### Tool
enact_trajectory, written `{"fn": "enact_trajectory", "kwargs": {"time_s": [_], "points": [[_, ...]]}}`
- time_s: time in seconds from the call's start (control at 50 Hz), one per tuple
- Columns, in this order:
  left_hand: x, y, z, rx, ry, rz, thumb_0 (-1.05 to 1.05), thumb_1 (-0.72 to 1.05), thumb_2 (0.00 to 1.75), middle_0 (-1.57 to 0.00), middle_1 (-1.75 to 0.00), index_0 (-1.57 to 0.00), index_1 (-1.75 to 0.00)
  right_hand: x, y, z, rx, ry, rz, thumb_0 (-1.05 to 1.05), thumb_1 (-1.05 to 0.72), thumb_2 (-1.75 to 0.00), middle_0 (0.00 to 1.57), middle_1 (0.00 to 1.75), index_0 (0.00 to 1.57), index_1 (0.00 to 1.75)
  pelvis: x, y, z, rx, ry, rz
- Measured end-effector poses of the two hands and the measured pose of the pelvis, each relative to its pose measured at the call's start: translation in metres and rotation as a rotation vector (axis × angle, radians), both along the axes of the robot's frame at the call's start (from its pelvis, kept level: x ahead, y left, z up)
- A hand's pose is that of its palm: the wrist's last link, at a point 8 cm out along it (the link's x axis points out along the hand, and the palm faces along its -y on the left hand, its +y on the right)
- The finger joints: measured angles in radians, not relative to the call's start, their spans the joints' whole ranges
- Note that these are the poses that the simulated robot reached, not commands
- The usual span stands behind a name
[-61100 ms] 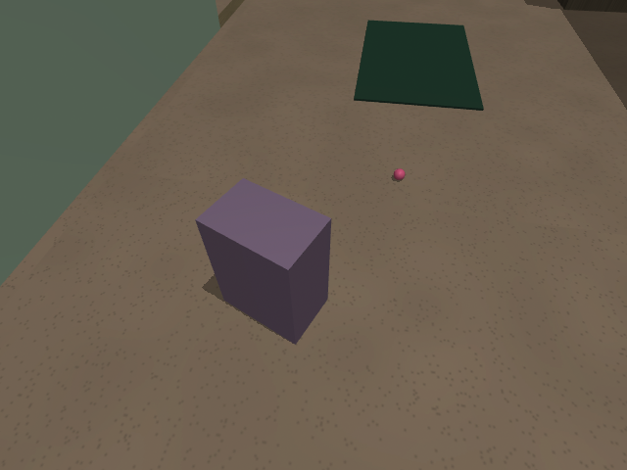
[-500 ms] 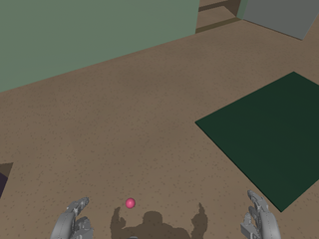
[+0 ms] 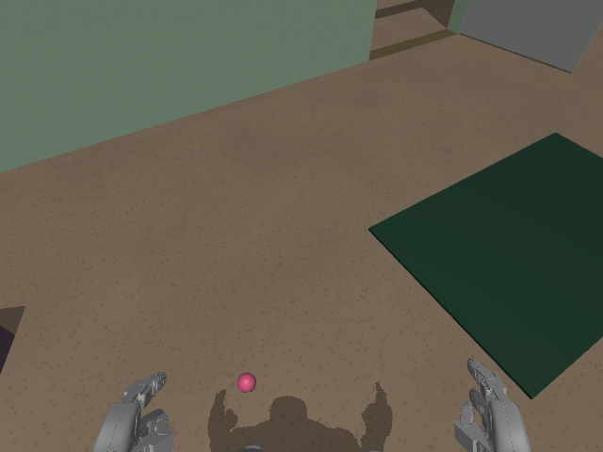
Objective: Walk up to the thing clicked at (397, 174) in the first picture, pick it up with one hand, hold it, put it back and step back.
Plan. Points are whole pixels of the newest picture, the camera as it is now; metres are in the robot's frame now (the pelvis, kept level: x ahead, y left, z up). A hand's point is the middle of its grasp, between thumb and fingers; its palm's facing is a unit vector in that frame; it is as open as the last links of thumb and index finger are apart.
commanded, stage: stand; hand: left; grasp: from above
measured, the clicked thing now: (246, 382) +0.42 +0.18 -0.68
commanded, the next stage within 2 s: none
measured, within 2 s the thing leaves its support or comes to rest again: neither
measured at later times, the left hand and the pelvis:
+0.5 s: hand out of the picture +0.08 +0.24 -0.11, palm faces +0.02 -0.94 -0.33, open 7.4 cm; pelvis +0.00 +0.01 +0.04, yaw +0 degrees
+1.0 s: hand out of the picture +0.04 +0.24 -0.09, palm faces +0.03 -0.94 -0.34, open 7.4 cm; pelvis -0.01 +0.00 +0.07, yaw +1 degrees
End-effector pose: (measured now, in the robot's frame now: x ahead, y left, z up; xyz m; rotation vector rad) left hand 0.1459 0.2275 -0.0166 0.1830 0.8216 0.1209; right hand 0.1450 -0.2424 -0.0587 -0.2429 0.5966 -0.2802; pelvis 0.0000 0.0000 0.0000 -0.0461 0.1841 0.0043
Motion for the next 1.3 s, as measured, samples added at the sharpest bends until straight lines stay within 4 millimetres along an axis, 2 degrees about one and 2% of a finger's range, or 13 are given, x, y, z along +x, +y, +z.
{"fn": "enact_trajectory", "kwargs": {"time_s": [0.12, 0.22, 0.42, 0.56, 0.72, 0.98, 1.3], "points": [[0.003, 0.000, -0.003, 0.021, -0.017, -0.017, 0.01, 0.90, 0.90, -0.20, -0.30, -0.20, -0.30, 0.001, 0.000, -0.003, -0.016, 0.028, 0.025, 0.01, -0.90, -0.90, 0.20, 0.30, 0.20, 0.30, 0.000, 0.000, 0.001, 0.003, -0.020, 0.001], [0.004, 0.020, -0.029, 0.108, 0.005, -0.040, 0.01, 0.90, 0.90, -0.20, -0.30, -0.20, -0.30, -0.010, -0.009, -0.020, -0.036, 0.311, 0.162, 0.01, -0.90, -0.90, 0.20, 0.30, 0.20, 0.30, -0.007, -0.001, 0.014, 0.038, -0.107, -0.005], [-0.051, 0.053, -0.053, 0.133, 0.233, 0.042, 0.01, 0.90, 0.90, -0.20, -0.30, -0.20, -0.30, -0.051, -0.032, -0.015, 0.007, 0.487, 0.046, 0.01, -0.90, -0.90, 0.20, 0.30, 0.20, 0.30, -0.005, 0.004, 0.034, 0.045, -0.174, -0.009], [-0.084, 0.056, -0.056, 0.108, 0.342, 0.087, 0.01, 0.90, 0.90, -0.20, -0.30, -0.20, -0.30, -0.070, -0.028, -0.012, 0.024, 0.560, 0.011, 0.01, -0.91, -0.90, 0.20, 0.30, 0.20, 0.30, -0.002, 0.008, 0.047, 0.039, -0.208, -0.003], [-0.106, 0.056, -0.051, 0.097, 0.412, 0.109, 0.01, 0.90, 0.90, -0.20, -0.30, -0.20, -0.30, -0.079, -0.019, -0.009, 0.057, 0.595, 0.003, 0.01, -0.91, -0.90, 0.20, 0.30, 0.20, 0.30, -0.006, 0.008, 0.058, 0.041, -0.236, 0.001], [-0.117, 0.058, -0.041, 0.119, 0.438, 0.122, 0.01, 0.90, 0.90, -0.20, -0.30, -0.20, -0.30, -0.091, -0.031, -0.006, 0.068, 0.624, -0.012, 0.01, -0.91, -0.90, 0.20, 0.30, 0.20, 0.30, -0.011, 0.002, 0.066, 0.045, -0.257, 0.006], [-0.109, 0.051, -0.040, 0.113, 0.444, 0.111, 0.01, 0.90, 0.90, -0.20, -0.30, -0.20, -0.30, -0.102, -0.050, -0.003, 0.049, 0.665, -0.028, 0.01, -0.91, -0.90, 0.20, 0.30, 0.20, 0.30, -0.011, -0.006, 0.068, 0.043, -0.251, 0.004]]}}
